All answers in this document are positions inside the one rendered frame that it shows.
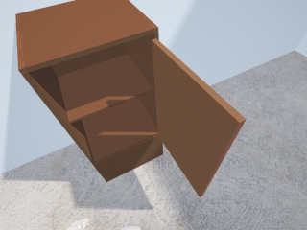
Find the cupboard door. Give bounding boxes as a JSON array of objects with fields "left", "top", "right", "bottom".
[{"left": 152, "top": 38, "right": 246, "bottom": 197}]

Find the robot left hand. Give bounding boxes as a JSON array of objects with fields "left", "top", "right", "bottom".
[{"left": 66, "top": 218, "right": 90, "bottom": 230}]

